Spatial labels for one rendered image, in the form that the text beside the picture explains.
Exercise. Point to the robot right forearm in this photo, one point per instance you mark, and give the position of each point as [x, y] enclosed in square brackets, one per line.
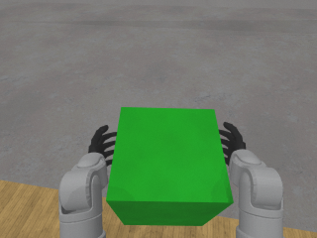
[260, 196]

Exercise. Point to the left robot hand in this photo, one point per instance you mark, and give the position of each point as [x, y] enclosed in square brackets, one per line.
[97, 145]

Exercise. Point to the right robot hand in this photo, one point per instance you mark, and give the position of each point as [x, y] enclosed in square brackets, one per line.
[235, 141]

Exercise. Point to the robot left forearm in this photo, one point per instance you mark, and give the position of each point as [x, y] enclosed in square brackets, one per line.
[80, 198]

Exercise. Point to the carton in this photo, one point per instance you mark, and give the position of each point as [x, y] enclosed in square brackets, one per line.
[168, 167]

